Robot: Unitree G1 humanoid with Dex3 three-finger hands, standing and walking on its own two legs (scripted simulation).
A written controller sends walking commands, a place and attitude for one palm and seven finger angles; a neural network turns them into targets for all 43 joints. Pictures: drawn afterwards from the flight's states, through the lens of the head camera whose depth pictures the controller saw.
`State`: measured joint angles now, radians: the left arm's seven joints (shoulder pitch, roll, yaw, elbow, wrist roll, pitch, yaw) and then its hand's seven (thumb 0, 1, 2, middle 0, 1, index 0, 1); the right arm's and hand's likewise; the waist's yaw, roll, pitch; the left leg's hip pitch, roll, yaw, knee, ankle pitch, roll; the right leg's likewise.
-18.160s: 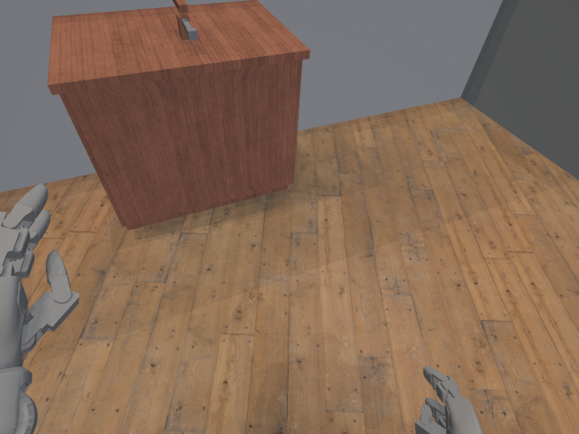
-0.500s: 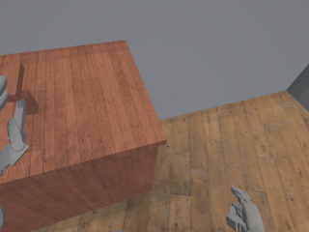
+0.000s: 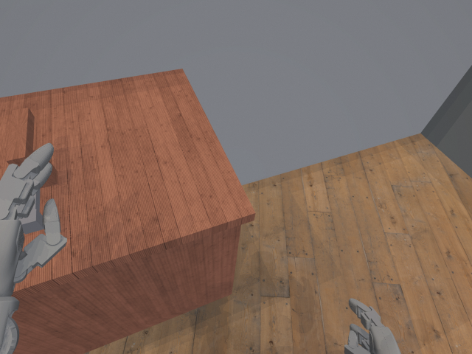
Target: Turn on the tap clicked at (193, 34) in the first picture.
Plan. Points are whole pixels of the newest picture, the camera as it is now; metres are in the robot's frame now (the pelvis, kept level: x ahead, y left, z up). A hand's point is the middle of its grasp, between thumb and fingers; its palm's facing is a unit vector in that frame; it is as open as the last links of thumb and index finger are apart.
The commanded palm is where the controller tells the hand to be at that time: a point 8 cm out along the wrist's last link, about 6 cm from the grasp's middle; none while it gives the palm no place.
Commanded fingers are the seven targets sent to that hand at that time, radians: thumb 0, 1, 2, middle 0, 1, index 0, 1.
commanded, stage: come to a stop and stand still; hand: left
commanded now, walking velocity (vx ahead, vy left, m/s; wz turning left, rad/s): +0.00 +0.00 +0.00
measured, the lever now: (30, 221) +0.30 +0.36 +0.04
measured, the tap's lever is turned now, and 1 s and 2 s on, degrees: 0 0 0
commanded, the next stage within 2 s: look again from close up in 0.56 s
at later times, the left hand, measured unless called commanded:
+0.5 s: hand (43, 204) +0.26 +0.27 +0.16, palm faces +0.38 -0.84 -0.40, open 7.4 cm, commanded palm +0.19 +0.30 +0.18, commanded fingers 0.00 0.90 0.90 -0.20 -0.30 -0.20 -0.30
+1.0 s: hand (47, 217) +0.24 +0.25 +0.16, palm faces +0.39 -0.84 -0.37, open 7.4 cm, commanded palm +0.18 +0.29 +0.18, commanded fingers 0.00 0.90 0.90 -0.20 -0.30 -0.20 -0.30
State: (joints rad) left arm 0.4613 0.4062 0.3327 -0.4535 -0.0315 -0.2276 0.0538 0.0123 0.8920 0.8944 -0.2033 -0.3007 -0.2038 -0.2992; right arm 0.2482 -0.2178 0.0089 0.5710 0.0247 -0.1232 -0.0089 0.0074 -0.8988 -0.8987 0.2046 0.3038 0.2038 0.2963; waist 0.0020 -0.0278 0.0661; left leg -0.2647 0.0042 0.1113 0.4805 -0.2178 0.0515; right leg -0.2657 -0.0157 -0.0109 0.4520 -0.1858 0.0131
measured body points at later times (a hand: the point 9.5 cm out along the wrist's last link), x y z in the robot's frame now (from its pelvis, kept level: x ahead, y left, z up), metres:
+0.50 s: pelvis +0.04 +0.01 +0.00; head +0.07 +0.04 +0.45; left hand +0.23 +0.31 +0.18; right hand +0.24 -0.19 -0.06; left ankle +0.03 +0.08 -0.74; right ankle +0.04 -0.13 -0.74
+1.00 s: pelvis +0.03 +0.00 +0.00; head +0.03 +0.02 +0.45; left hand +0.21 +0.30 +0.18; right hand +0.20 -0.23 -0.07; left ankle +0.03 +0.08 -0.74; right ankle +0.04 -0.13 -0.74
